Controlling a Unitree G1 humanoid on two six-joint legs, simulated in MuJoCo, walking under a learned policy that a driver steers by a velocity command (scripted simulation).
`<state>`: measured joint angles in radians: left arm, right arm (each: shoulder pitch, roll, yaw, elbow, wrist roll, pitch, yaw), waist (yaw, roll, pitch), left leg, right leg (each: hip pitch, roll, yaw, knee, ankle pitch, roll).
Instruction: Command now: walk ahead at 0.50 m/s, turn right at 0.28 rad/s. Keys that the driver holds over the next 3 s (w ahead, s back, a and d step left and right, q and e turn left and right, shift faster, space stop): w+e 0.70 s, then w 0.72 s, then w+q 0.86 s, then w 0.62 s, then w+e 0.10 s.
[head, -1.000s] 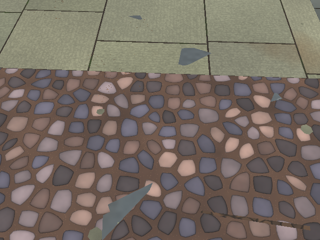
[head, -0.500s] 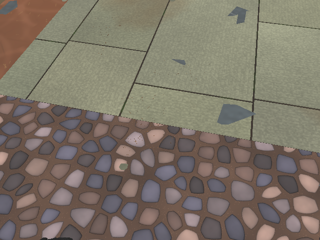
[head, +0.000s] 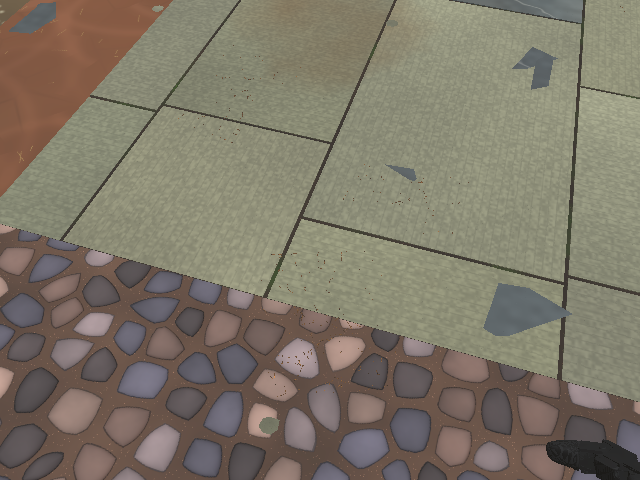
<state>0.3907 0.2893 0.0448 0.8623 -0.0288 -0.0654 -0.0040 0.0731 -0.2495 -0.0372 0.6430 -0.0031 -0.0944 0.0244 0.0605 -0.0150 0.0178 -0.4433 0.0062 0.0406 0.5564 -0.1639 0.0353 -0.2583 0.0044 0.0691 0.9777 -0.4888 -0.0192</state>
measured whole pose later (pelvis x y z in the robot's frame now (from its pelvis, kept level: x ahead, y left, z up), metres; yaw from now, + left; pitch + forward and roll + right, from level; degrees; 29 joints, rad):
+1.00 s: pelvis +0.54 -0.12 -0.01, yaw -29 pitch +2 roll +1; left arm 0.37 0.29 0.07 0.77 -0.01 -0.04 0.01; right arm 0.08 -0.27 -0.04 0.71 -0.01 -0.12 0.03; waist 0.06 -0.02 0.00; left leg -0.46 -0.03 0.02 0.54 -0.12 0.03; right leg -0.14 0.07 0.17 0.74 -0.47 -0.05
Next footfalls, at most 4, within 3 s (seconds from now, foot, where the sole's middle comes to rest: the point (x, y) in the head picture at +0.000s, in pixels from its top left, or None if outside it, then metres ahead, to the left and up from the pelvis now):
0.46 right None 0.38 -0.17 -0.77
0.96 left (386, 367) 0.72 -0.09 -0.77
1.48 right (534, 322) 0.86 -0.44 -0.77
2.02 left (464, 207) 1.21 -0.31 -0.77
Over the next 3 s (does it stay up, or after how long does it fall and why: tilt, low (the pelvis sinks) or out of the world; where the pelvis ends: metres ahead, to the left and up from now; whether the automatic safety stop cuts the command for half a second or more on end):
stays up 1.57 -0.41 0.01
